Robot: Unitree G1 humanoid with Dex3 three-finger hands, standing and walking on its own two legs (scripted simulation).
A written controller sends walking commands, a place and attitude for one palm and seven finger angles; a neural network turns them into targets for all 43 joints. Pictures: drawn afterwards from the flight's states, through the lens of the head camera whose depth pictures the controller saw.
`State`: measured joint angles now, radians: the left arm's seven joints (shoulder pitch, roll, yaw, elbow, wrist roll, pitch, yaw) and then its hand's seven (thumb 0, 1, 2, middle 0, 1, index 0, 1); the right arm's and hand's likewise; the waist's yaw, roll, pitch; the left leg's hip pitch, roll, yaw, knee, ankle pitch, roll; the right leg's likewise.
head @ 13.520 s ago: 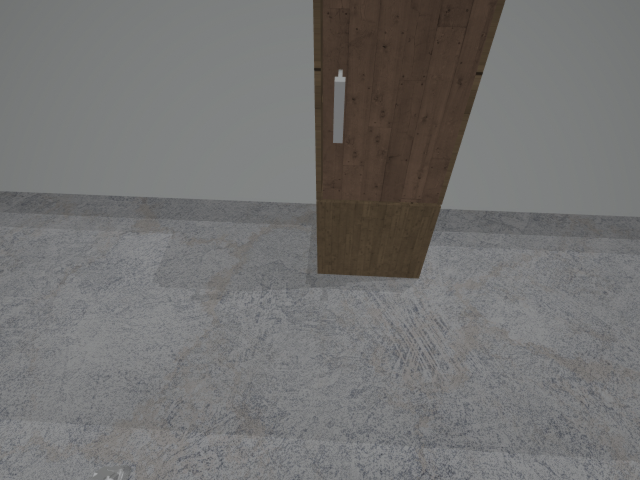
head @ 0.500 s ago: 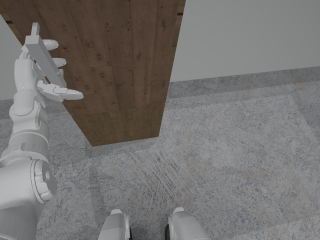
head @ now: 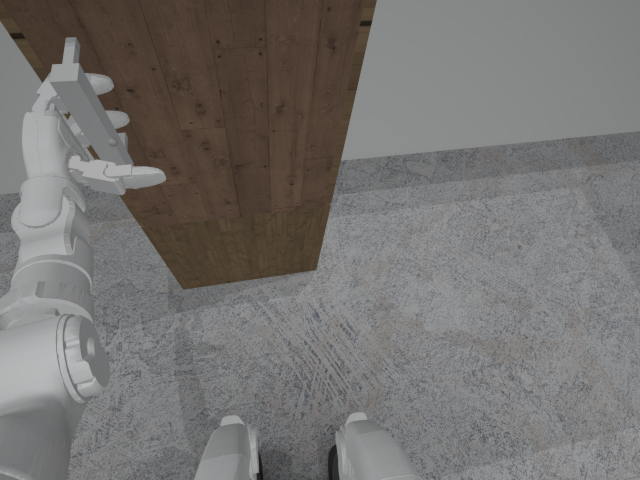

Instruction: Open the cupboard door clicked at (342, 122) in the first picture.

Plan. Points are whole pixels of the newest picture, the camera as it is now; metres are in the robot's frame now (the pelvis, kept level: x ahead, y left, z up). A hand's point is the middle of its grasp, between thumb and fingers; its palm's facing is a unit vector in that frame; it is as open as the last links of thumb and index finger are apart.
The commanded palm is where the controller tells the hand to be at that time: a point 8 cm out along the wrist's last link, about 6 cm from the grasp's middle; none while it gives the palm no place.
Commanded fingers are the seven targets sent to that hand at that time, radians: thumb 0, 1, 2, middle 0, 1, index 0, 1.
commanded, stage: close the thumb around the handle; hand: left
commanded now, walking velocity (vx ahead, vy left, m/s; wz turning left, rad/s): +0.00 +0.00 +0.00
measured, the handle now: (99, 115) +0.55 +0.23 +0.07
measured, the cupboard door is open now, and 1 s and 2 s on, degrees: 0 9 45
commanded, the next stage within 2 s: pull the door open along its arc in 0.52 s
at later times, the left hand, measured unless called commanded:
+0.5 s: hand (119, 143) +0.50 +0.20 +0.07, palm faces +0.11 -0.99 +0.00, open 5.7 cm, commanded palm +0.47 +0.25 +0.07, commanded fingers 0.00 0.90 0.90 -0.40 -1.35 -0.40 -1.35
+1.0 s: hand (129, 180) +0.45 +0.19 +0.07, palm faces +0.11 -0.99 -0.01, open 6.1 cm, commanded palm +0.39 +0.23 +0.07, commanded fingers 0.00 0.90 0.90 -0.40 -1.35 -0.40 -1.35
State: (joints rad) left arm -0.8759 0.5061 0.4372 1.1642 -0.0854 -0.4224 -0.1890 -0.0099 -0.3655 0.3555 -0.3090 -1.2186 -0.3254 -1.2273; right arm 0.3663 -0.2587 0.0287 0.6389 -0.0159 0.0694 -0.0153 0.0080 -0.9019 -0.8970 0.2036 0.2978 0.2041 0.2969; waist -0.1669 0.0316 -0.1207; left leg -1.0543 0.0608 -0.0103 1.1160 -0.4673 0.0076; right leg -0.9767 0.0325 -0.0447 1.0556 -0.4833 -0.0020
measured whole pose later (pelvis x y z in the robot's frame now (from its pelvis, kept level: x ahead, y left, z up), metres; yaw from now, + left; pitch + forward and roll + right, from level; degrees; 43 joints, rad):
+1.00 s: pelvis +0.02 +0.00 +0.02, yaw -1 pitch +20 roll -2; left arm -0.49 0.32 0.34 0.79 -0.17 -0.41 -0.13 0.00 0.69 0.72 -0.35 -1.35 -0.34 -1.35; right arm 0.37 -0.25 -0.01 0.60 0.01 0.09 0.01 0.01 -0.90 -0.90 0.20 0.30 0.20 0.30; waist -0.12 0.04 -0.15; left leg -0.90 0.06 0.03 1.02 -0.46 0.01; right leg -0.84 0.03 -0.01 0.98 -0.48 0.00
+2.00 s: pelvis +0.01 -0.06 +0.02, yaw +6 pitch +13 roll +2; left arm 0.06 -0.11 -0.15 0.19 0.08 -0.25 0.59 0.01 0.39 0.68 -0.35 -1.30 -0.36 -1.30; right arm 0.20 -0.20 -0.02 0.60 -0.08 -0.02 0.00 0.02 -0.90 -0.90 0.20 0.30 0.20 0.30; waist -0.01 0.04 -0.16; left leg -0.76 0.02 -0.06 0.96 -0.43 -0.06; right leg -0.71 0.00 -0.10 1.02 -0.53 -0.08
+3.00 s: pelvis -0.01 -0.01 +0.01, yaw +3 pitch +12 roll +0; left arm 0.07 -0.02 -0.22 0.15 -0.02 -0.33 0.19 -0.01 -0.50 0.30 -0.14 -0.32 -0.14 -0.32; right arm 0.26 -0.22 0.00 0.50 -0.02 -0.03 0.01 0.02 -0.90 -0.90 0.20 0.30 0.20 0.30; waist -0.01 0.05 -0.13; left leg -0.81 0.00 -0.01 1.04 -0.44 0.00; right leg -0.75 -0.02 -0.04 1.05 -0.50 -0.01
